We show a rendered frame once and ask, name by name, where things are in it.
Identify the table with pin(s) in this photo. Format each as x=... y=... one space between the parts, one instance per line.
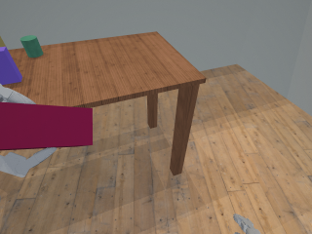
x=96 y=72

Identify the robot left hand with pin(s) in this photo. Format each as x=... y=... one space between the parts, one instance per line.
x=13 y=163

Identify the robot right hand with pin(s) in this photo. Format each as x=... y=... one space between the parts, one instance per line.
x=246 y=225

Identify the sponge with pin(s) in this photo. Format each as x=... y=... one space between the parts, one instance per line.
x=37 y=126

